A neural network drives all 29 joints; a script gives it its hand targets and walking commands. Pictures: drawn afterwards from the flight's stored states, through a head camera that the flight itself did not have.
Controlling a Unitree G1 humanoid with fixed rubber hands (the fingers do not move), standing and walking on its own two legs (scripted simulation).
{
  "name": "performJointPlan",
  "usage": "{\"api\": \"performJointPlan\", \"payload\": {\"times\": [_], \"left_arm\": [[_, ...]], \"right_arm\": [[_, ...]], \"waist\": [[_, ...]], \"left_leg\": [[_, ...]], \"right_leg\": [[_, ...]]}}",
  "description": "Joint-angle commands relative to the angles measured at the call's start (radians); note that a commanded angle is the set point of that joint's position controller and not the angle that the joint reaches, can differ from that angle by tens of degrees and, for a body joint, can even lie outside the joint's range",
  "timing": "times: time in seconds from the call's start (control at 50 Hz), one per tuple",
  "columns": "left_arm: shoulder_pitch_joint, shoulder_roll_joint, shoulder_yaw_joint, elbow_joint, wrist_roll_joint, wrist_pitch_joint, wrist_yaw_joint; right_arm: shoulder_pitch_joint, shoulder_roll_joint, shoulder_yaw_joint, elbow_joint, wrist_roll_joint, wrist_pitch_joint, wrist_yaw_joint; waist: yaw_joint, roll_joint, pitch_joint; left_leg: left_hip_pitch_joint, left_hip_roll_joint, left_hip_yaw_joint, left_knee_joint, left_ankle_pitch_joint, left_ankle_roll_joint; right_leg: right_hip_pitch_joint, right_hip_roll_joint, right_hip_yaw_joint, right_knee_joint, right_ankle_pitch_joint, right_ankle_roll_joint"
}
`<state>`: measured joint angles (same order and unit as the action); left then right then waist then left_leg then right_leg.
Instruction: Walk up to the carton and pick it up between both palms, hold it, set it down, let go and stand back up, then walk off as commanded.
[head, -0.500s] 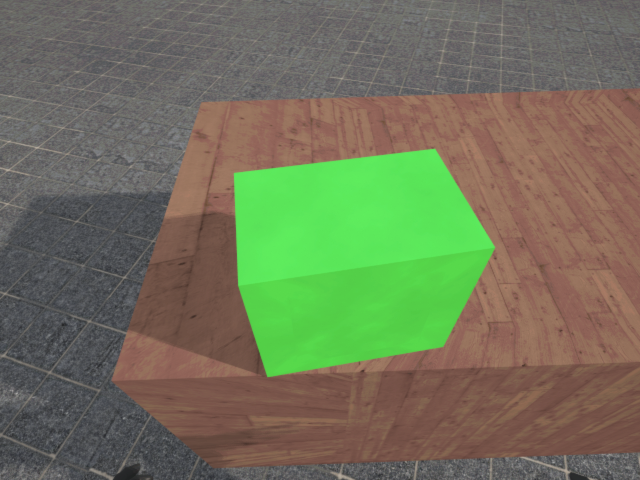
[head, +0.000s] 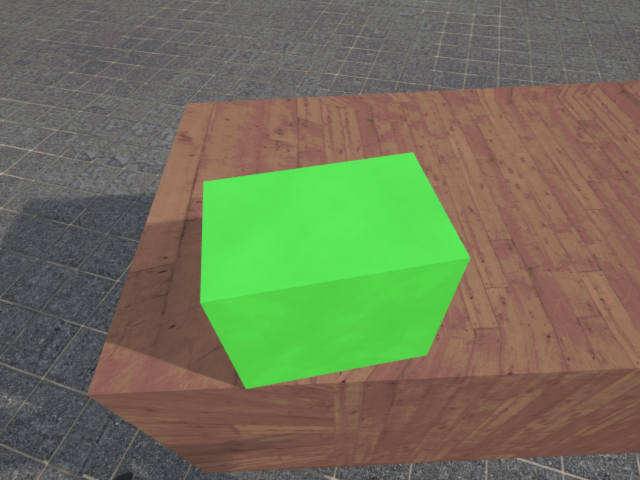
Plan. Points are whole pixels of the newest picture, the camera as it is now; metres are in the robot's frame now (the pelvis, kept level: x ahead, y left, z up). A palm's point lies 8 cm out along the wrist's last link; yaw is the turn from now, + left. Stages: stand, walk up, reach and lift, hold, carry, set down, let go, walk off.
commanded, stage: walk up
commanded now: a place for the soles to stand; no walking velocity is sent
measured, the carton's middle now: (325, 276) +0.39 +0.01 +0.03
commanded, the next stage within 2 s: reach and lift in 0.94 s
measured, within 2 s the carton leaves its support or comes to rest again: neither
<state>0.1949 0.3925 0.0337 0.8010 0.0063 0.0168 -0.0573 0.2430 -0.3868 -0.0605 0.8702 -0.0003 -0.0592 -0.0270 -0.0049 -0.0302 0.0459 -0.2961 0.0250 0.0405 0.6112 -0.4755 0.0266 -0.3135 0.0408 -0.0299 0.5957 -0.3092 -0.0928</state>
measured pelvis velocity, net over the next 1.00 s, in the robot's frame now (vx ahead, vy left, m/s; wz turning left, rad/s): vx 0.00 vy -0.05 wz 0.03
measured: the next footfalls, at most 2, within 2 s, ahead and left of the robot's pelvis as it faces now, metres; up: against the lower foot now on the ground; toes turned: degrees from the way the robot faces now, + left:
left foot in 0.10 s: +0.03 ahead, +0.15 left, +0.00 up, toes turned +4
right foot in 0.36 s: +0.06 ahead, -0.16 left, +0.00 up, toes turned +1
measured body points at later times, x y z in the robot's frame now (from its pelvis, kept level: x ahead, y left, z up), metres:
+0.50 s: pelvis -0.01 -0.05 -0.01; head +0.02 -0.06 +0.44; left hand +0.08 +0.26 -0.11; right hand +0.07 -0.38 -0.12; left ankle +0.00 +0.11 -0.71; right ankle +0.01 -0.16 -0.73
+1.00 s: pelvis +0.00 -0.05 -0.01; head +0.04 -0.04 +0.44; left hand +0.11 +0.27 -0.12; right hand +0.13 -0.36 -0.11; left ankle +0.00 +0.10 -0.73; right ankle +0.02 -0.17 -0.73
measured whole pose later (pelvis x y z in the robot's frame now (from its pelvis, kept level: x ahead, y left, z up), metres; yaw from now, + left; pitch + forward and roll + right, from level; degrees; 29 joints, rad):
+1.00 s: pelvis +0.00 -0.05 -0.01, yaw +2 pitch +0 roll +0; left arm 0.17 0.41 0.04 0.81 0.01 0.08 0.01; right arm 0.12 -0.38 -0.08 0.95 -0.01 -0.09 0.02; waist 0.00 -0.01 0.07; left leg -0.32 0.05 0.01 0.66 -0.34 -0.04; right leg -0.33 -0.01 -0.02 0.66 -0.33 -0.01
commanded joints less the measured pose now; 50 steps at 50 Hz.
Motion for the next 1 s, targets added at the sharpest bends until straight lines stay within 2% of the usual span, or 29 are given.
{"api": "performJointPlan", "payload": {"times": [0.0, 0.02, 0.06, 0.08, 0.1, 0.12, 0.14, 0.22, 0.28, 0.32, 0.34, 0.36, 0.38, 0.4, 0.42, 0.46, 0.56, 0.58, 0.6, 0.62, 0.64, 0.68, 0.74, 0.78, 0.8, 0.86, 0.92, 0.94, 0.98], "left_arm": [[-0.006, 0.217, 0.077, -0.063, 0.041, -0.009, 0.027], [-0.008, 0.221, 0.083, -0.061, 0.035, -0.006, 0.028], [-0.075, 0.205, 0.075, -0.087, 0.034, -0.003, 0.028], [-0.105, 0.182, 0.071, -0.106, 0.023, -0.008, 0.027], [-0.104, 0.163, 0.071, -0.108, 0.019, -0.007, 0.025], [-0.092, 0.177, 0.081, -0.096, 0.033, 0.011, 0.026], [-0.091, 0.21, 0.09, -0.113, 0.037, 0.02, 0.024], [-0.011, 0.196, 0.093, -0.071, 0.028, 0.005, -0.009], [0.032, 0.154, 0.081, -0.049, 0.015, -0.017, -0.012], [0.112, 0.163, 0.083, 0.006, 0.018, -0.044, 0.008], [0.156, 0.226, 0.101, 0.03, 0.027, -0.055, 0.025], [0.14, 0.27, 0.106, 0.004, 0.034, -0.067, 0.039], [0.101, 0.333, 0.106, -0.012, 0.034, -0.07, 0.051], [0.032, 0.354, 0.107, -0.027, 0.028, -0.067, 0.055], [0.027, 0.313, 0.093, -0.027, 0.024, -0.07, 0.056], [-0.014, 0.275, 0.074, -0.036, 0.026, -0.076, 0.06], [0.038, 0.267, 0.066, -0.032, 0.014, -0.076, 0.067], [0.03, 0.242, 0.064, -0.03, 0.005, -0.073, 0.069], [0.007, 0.211, 0.046, -0.032, -0.002, -0.073, 0.068], [-0.021, 0.165, 0.038, -0.044, -0.011, -0.072, 0.069], [-0.008, 0.15, 0.03, -0.035, -0.018, -0.067, 0.075], [0.025, 0.187, 0.037, -0.003, -0.008, -0.062, 0.072], [0.068, 0.224, 0.055, 0.02, 0.009, -0.087, 0.068], [0.052, 0.274, 0.067, 0.023, 0.018, -0.101, 0.071], [0.019, 0.281, 0.06, 0.017, 0.017, -0.099, 0.073], [-0.038, 0.221, 0.046, 0.004, 0.009, -0.097, 0.069], [-0.019, 0.196, 0.037, 0.002, 0.0, -0.096, 0.072], [-0.37, 0.136, 0.034, -0.148, -0.016, 0.139, 0.073], [-0.318, 0.114, 0.023, -0.244, 0.021, 0.277, 0.102]], "right_arm": [[0.063, -0.196, -0.018, -0.014, -0.018, -0.023, -0.039], [0.075, -0.202, -0.028, -0.006, -0.016, -0.025, -0.041], [0.111, -0.209, -0.032, -0.004, -0.021, -0.031, -0.045], [0.167, -0.273, -0.05, 0.01, -0.032, -0.036, -0.05], [0.159, -0.329, -0.072, 0.004, -0.036, -0.037, -0.057], [0.123, -0.33, -0.076, -0.01, -0.026, -0.037, -0.056], [0.116, -0.361, -0.088, -0.016, -0.024, -0.038, -0.06], [0.004, -0.305, -0.068, -0.063, -0.033, -0.036, -0.045], [-0.03, -0.307, -0.066, -0.074, -0.044, -0.024, -0.012], [-0.023, -0.248, -0.053, -0.076, -0.042, 0.007, 0.008], [0.001, -0.161, -0.024, -0.073, -0.033, 0.022, 0.007], [-0.007, -0.111, 0.0, -0.103, -0.024, 0.027, 0.01], [-0.033, -0.157, -0.012, -0.077, -0.022, 0.035, 0.003], [-0.039, -0.224, -0.029, -0.063, -0.022, 0.033, 0.003], [-0.039, -0.236, -0.033, -0.046, -0.021, 0.029, 0.008], [0.039, -0.189, -0.037, -0.011, -0.01, 0.03, 0.018], [-0.002, -0.156, -0.02, -0.019, -0.017, 0.026, 0.02], [0.012, -0.15, -0.024, -0.018, -0.033, 0.017, 0.018], [0.031, -0.17, -0.027, -0.01, -0.037, 0.011, 0.012], [0.034, -0.228, -0.045, -0.016, -0.053, 0.004, 0.009], [-0.019, -0.276, -0.046, -0.027, -0.043, 0.008, 0.011], [-0.082, -0.275, -0.046, -0.038, -0.029, 0.019, 0.022], [-0.124, -0.199, -0.019, -0.06, -0.015, 0.035, 0.033], [-0.081, -0.179, -0.016, -0.049, -0.023, 0.041, 0.036], [-0.078, -0.195, -0.019, -0.04, -0.022, 0.044, 0.037], [-0.065, -0.197, -0.019, -0.006, -0.027, 0.023, 0.044], [-0.122, -0.22, -0.018, -0.019, -0.022, 0.02, 0.04], [-0.388, -0.07, -0.131, 0.121, -0.138, -0.153, 0.056], [-0.273, -0.157, -0.19, 0.163, -0.145, -0.181, 0.096]], "waist": [[0.017, -0.128, -0.115], [0.005, -0.127, -0.118], [-0.037, -0.107, -0.175], [-0.063, 0.022, -0.176], [-0.059, 0.137, -0.145], [-0.047, 0.117, -0.099], [-0.042, 0.128, -0.063], [0.026, 0.103, 0.011], [0.026, 0.269, -0.001], [0.036, 0.148, -0.067], [0.048, -0.01, -0.103], [0.05, -0.19, -0.077], [0.05, -0.107, -0.087], [0.026, -0.069, -0.009], [0.013, -0.026, 0.006], [-0.019, -0.083, 0.0], [-0.012, -0.092, -0.118], [-0.021, -0.03, -0.105], [-0.04, -0.001, -0.13], [-0.036, 0.142, -0.135], [-0.005, 0.185, -0.093], [0.017, 0.174, -0.016], [0.023, 0.117, -0.074], [-0.004, -0.041, -0.074], [-0.009, -0.045, -0.059], [-0.031, 0.038, -0.098], [0.007, 0.139, -0.151], [-0.038, 0.02, -0.002], [-0.082, 0.046, 0.002]], "left_leg": [[-0.107, -0.012, 0.02, -0.018, 0.117, 0.021], [-0.051, -0.007, 0.024, -0.019, 0.178, 0.016], [0.125, 0.045, -0.044, -0.138, 0.326, 0.048], [0.281, 0.152, -0.196, -0.176, 0.436, 0.087], [0.335, 0.33, -0.372, -0.201, 0.569, 0.191], [0.272, 0.459, -0.474, -0.246, 0.587, 0.299], [0.199, 0.478, -0.487, -0.255, 0.549, 0.329], [0.057, 0.321, -0.254, -0.226, 0.337, 0.206], [-0.017, 0.212, -0.083, -0.159, 0.351, 0.121], [-0.141, 0.098, 0.013, 0.048, 0.22, 0.079], [-0.203, 0.057, 0.053, 0.234, 0.055, 0.038], [-0.382, -0.018, 0.031, 0.319, -0.146, -0.013], [-0.285, 0.014, -0.101, 0.367, -0.123, -0.015], [-0.248, 0.052, -0.092, 0.341, -0.115, -0.014], [-0.212, 0.067, -0.107, 0.3, -0.081, -0.004], [-0.117, 0.066, -0.074, 0.232, -0.025, -0.007], [0.014, 0.004, -0.008, -0.028, 0.09, -0.003], [0.078, 0.005, -0.003, -0.108, 0.198, 0.001], [0.158, 0.04, -0.068, -0.115, 0.311, 0.023], [0.202, 0.145, -0.204, -0.16, 0.398, 0.056], [0.149, 0.227, -0.336, -0.21, 0.364, 0.109], [-0.05, 0.264, -0.276, -0.214, 0.188, 0.168], [-0.073, 0.088, -0.089, -0.062, 0.15, 0.035], [-0.112, 0.03, -0.046, 0.061, 0.076, -0.001], [-0.061, 0.034, -0.065, 0.036, 0.036, 0.004], [0.119, 0.086, -0.135, -0.1, 0.242, 0.036], [0.079, 0.14, -0.157, -0.106, 0.348, 0.068], [-0.135, -0.005, 0.044, -0.044, 0.106, -0.065], [-0.102, 0.026, 0.023, -0.036, 0.054, -0.039]], "right_leg": [[0.314, -0.214, 0.23, -0.118, 0.665, -0.054], [0.277, -0.204, 0.198, -0.091, 0.758, -0.026], [0.152, -0.188, 0.166, -0.013, 0.632, 0.006], [-0.044, -0.121, 0.119, 0.13, 0.559, 0.046], [-0.188, -0.044, 0.05, 0.229, 0.245, 0.101], [-0.247, -0.051, 0.061, 0.358, -0.265, 0.111], [-0.246, -0.093, 0.127, 0.447, -0.289, 0.103], [-0.152, -0.112, 0.127, 0.278, -0.23, 0.078], [0.061, -0.07, 0.026, -0.02, -0.128, 0.078], [0.316, 0.0, -0.029, -0.159, 0.045, 0.085], [0.363, -0.097, 0.17, -0.211, 0.069, 0.064], [0.365, -0.297, 0.471, -0.291, 0.046, -0.023], [0.18, -0.409, 0.594, -0.349, -0.192, -0.108], [0.058, -0.401, 0.574, -0.32, -0.256, -0.153], [0.042, -0.361, 0.493, -0.286, -0.159, -0.142], [0.0, -0.303, 0.303, -0.238, 0.005, -0.097], [0.11, -0.243, 0.219, -0.087, 0.377, -0.067], [0.054, -0.231, 0.197, -0.031, 0.44, -0.05], [-0.005, -0.213, 0.166, 0.016, 0.423, -0.012], [-0.102, -0.143, 0.113, 0.124, 0.291, 0.032], [-0.131, -0.065, 0.045, 0.14, 0.051, 0.069], [0.018, -0.053, 0.006, 0.052, -0.189, 0.058], [0.116, -0.138, 0.146, -0.134, -0.006, 0.02], [0.109, -0.279, 0.375, -0.214, -0.067, -0.045], [0.037, -0.312, 0.375, -0.229, -0.113, -0.07], [-0.045, -0.184, 0.185, -0.122, 0.067, 0.024], [0.058, -0.11, 0.069, -0.028, 0.17, 0.047], [-0.08, -0.066, -0.05, 0.005, -0.019, 0.06], [-0.089, -0.042, -0.071, 0.036, -0.079, 0.037]]}}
